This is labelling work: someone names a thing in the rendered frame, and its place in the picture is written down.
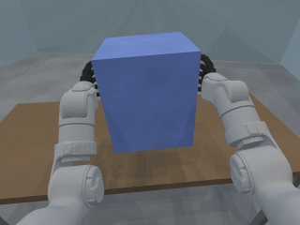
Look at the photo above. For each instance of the right robot hand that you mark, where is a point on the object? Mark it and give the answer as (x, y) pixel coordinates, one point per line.
(207, 67)

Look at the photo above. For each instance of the robot left forearm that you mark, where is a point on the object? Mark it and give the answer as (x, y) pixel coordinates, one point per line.
(76, 136)

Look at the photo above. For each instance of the table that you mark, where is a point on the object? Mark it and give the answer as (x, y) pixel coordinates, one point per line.
(29, 133)

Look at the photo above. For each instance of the robot right forearm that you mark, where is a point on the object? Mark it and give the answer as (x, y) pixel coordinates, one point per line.
(243, 126)

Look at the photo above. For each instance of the left robot hand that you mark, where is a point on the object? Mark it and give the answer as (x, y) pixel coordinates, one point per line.
(87, 74)

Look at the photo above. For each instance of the robot right upper arm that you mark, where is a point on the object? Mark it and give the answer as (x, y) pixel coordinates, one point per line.
(264, 174)

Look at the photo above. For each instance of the robot left upper arm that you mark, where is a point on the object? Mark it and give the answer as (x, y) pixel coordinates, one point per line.
(73, 191)

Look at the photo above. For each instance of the carton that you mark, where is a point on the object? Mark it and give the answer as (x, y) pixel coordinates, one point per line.
(148, 87)

